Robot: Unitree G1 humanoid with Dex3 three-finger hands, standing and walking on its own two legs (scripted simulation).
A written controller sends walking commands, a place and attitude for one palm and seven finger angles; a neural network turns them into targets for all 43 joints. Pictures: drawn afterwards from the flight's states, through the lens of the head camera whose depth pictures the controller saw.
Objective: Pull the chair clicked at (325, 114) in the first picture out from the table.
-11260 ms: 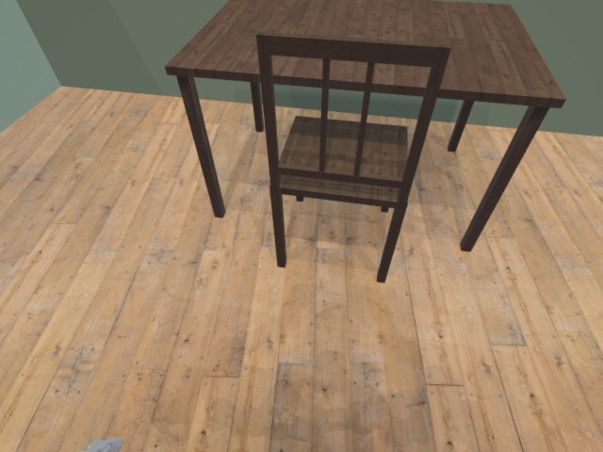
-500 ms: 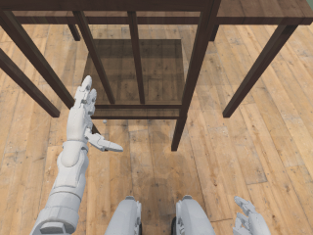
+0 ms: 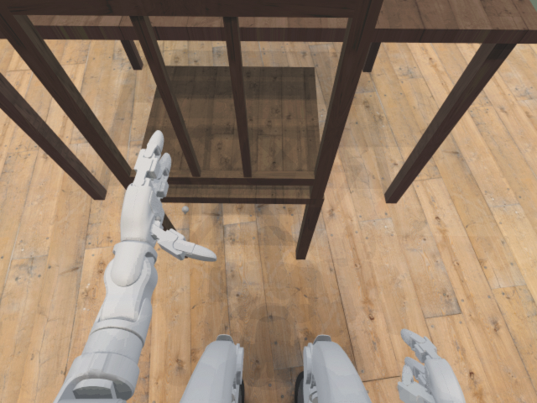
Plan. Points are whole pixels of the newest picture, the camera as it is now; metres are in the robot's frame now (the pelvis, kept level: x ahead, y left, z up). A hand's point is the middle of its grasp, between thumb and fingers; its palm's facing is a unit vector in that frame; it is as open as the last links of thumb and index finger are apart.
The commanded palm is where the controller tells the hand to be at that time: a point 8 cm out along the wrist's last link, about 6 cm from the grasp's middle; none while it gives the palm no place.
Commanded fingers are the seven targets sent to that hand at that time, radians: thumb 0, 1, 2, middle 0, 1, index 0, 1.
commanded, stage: push the fingers through the gap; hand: left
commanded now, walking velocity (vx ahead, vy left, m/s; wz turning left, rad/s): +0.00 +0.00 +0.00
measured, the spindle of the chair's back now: (175, 116) +0.53 +0.16 +0.05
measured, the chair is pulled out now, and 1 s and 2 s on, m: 0.00 0.00 0.00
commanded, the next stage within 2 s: hook a spindle and tug to test in 1.64 s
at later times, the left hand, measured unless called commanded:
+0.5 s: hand (189, 186) +0.42 +0.13 +0.03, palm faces +0.00 -1.00 -0.06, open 17.0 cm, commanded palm +0.40 +0.19 +0.03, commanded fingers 0.00 -0.50 0.30 -0.06 -0.08 -0.06 -0.08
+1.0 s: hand (188, 161) +0.46 +0.14 +0.03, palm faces +0.01 -1.00 -0.04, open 17.0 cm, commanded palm +0.44 +0.19 +0.03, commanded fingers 0.00 -0.50 0.30 -0.06 -0.08 -0.06 -0.08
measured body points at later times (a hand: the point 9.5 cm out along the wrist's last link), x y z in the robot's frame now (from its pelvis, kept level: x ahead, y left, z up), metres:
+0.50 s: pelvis +0.00 +0.00 +0.00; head +0.13 -0.01 +0.43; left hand +0.41 +0.19 +0.03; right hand +0.12 -0.26 -0.12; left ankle +0.03 +0.12 -0.62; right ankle +0.04 -0.10 -0.62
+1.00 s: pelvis -0.01 +0.01 -0.01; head +0.13 +0.01 +0.42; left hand +0.46 +0.19 +0.04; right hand +0.07 -0.26 -0.13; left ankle +0.03 +0.12 -0.62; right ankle +0.04 -0.10 -0.62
